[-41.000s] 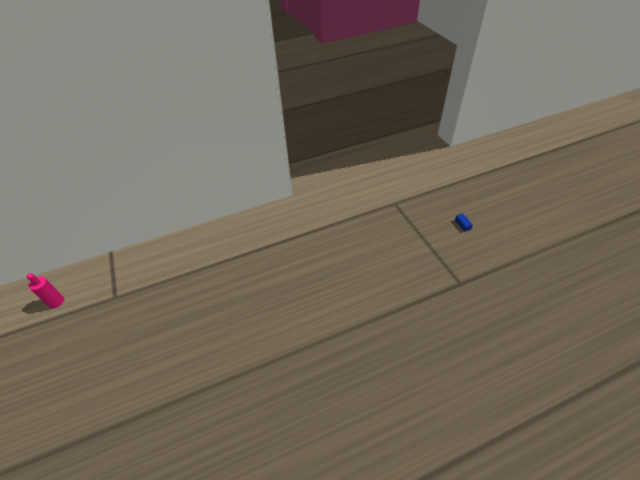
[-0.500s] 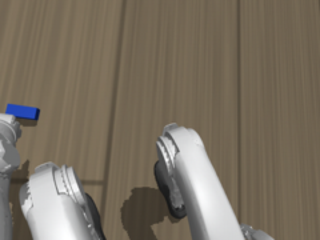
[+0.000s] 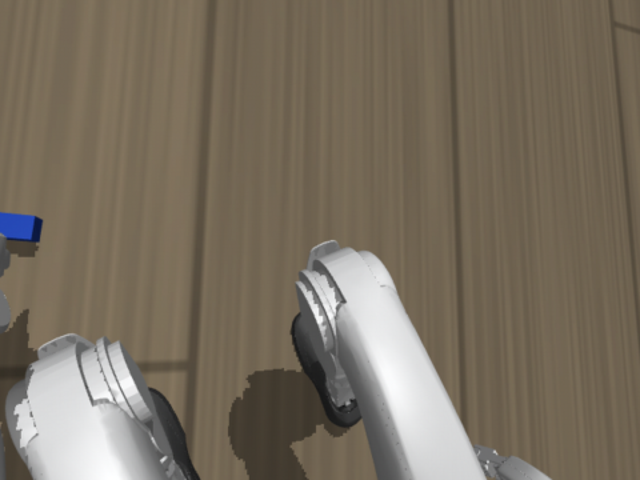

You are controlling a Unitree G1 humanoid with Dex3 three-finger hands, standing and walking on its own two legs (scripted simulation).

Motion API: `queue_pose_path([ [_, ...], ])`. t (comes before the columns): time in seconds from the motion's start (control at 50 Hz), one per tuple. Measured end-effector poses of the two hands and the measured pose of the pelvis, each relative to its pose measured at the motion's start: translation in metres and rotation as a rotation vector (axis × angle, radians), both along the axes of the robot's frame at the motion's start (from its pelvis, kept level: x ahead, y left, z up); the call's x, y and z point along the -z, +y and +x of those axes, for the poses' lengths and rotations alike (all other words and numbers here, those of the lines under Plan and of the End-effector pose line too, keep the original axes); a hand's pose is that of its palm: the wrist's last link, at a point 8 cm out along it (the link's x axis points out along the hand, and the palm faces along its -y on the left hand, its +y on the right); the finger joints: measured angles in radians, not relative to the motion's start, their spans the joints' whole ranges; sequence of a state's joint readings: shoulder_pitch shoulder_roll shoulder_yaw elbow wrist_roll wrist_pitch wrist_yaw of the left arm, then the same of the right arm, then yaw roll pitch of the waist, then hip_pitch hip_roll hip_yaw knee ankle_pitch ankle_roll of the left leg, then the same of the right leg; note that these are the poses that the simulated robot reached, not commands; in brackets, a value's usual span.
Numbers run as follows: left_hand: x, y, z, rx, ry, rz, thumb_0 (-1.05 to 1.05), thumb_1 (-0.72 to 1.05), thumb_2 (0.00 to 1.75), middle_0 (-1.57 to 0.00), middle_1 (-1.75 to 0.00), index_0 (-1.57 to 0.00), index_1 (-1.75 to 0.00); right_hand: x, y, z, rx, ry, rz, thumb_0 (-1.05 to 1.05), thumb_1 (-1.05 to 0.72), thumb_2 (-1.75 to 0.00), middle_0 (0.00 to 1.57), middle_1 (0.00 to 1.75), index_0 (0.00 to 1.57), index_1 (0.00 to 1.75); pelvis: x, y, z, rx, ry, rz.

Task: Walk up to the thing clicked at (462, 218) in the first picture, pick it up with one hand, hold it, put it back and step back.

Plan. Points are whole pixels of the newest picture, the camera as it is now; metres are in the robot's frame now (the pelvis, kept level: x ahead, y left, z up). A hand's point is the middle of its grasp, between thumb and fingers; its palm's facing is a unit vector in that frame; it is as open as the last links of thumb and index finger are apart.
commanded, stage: rise first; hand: left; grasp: from above
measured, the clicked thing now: (5, 226) +0.48 +0.28 -0.31
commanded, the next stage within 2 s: none
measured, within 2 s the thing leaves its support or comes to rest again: neither
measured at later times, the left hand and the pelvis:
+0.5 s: hand out of the picture +0.44 +0.32 -0.20, palm faces -0.11 -0.43 -0.90, open 13.9 cm; pelvis +0.00 +0.00 +0.00, yaw -1 degrees
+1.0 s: hand out of the picture +0.44 +0.32 -0.21, palm faces -0.11 -0.43 -0.89, open 13.9 cm; pelvis +0.00 +0.01 +0.00, yaw -1 degrees
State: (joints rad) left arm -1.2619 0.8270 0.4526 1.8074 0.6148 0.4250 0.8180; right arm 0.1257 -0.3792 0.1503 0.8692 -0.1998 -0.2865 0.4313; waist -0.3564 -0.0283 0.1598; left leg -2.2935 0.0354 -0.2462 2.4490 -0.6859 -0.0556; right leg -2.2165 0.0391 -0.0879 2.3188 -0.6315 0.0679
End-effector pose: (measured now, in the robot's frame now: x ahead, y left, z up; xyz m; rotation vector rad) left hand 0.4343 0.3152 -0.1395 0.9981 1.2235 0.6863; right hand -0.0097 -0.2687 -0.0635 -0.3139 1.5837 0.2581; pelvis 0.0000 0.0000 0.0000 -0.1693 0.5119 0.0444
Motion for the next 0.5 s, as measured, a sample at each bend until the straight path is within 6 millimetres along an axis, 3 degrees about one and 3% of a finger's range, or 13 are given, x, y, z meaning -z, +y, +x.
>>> queue_pose_path([
  [0.3, 0.000, 0.003, 0.015, 0.002, -0.021, -0.010, 0.00, -0.51, 0.98, -0.10, -1.06, -0.11, -1.06, -0.007, 0.006, 0.006, 0.001, -0.008, -0.004, 0.00, -0.91, -0.90, 0.19, 0.30, 0.19, 0.30, -0.003, 0.001, 0.004, 0.003, 0.012, -0.013],
  [0.5, -0.001, 0.012, 0.003, 0.007, 0.026, 0.000, 0.00, -0.51, 0.97, -0.10, -1.06, -0.11, -1.06, -0.005, 0.004, 0.014, -0.011, -0.027, -0.001, -0.01, -0.91, -0.90, 0.19, 0.30, 0.19, 0.30, -0.004, 0.001, 0.005, 0.003, 0.016, -0.009],
])
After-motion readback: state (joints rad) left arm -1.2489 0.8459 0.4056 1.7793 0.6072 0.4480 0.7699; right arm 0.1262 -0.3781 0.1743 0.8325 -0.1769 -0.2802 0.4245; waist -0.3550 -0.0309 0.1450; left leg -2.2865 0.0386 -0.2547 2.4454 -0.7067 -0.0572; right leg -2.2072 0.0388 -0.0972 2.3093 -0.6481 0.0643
